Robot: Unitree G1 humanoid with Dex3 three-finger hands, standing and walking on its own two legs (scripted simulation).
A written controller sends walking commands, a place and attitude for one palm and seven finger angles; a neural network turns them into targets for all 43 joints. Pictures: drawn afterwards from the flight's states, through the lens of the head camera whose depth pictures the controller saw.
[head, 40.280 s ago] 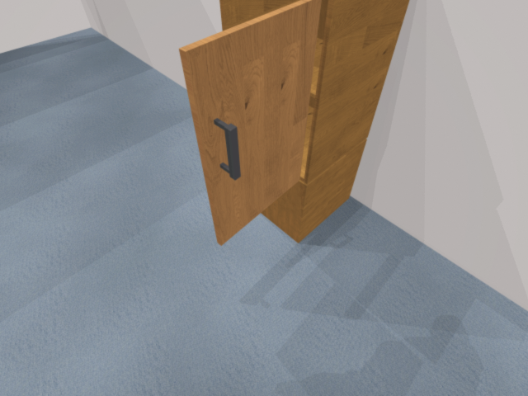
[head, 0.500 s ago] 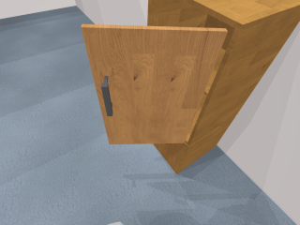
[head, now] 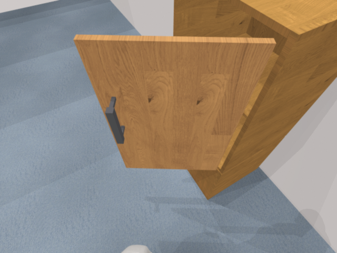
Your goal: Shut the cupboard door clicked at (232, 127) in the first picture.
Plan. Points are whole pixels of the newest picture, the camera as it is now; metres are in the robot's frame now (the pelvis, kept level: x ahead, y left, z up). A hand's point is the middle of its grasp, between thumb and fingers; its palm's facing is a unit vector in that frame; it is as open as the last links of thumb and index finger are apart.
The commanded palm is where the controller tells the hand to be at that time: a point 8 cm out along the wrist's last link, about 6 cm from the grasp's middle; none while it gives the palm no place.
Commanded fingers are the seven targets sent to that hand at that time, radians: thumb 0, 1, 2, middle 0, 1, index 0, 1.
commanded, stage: come to a stop and stand still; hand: left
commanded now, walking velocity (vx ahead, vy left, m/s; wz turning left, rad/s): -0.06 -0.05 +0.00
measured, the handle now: (117, 121) +0.42 +0.18 +0.02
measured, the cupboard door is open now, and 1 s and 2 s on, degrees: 58 58 58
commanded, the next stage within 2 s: look again from close up in 0.76 s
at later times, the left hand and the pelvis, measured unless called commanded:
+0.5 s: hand out of the picture +0.01 +0.19 -0.17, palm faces -0.02 -0.98 -0.22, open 7.3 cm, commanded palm none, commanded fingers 0.00 0.90 0.90 -0.20 -0.30 -0.20 -0.30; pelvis -0.03 +0.01 +0.00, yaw -2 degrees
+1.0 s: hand out of the picture -0.05 +0.17 -0.18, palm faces -0.02 -0.99 -0.17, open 7.3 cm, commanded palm none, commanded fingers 0.00 0.90 0.90 -0.20 -0.30 -0.20 -0.30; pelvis -0.04 +0.01 +0.00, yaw -1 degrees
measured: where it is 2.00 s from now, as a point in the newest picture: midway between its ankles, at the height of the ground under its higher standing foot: outside the picture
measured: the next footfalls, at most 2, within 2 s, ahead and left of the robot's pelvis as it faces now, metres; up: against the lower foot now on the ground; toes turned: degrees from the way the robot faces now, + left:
left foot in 0.10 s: +0.02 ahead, +0.12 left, +0.00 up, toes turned +2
right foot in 0.38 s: -0.02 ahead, -0.11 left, +0.00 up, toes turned -2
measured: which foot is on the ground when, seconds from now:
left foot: up 0.00-0.08, down 0.10-1.00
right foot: down 0.00-0.10, up 0.12-0.36, down 0.38-1.00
